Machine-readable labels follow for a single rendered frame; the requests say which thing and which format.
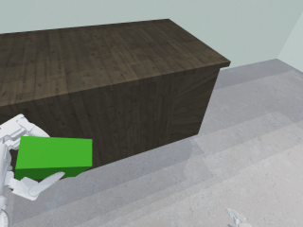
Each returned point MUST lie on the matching sponge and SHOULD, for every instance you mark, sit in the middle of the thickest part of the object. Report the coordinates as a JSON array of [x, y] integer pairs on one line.
[[40, 157]]

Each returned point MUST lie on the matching left robot hand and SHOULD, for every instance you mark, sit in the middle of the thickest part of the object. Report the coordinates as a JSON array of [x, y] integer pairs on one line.
[[10, 136]]

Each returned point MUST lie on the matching robot left forearm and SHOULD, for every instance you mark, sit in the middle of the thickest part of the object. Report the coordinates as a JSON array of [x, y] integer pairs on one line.
[[4, 216]]

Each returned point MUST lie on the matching table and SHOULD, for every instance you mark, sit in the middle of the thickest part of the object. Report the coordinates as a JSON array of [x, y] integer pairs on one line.
[[130, 87]]

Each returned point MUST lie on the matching right robot hand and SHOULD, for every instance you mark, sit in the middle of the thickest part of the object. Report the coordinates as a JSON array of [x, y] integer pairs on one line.
[[238, 218]]

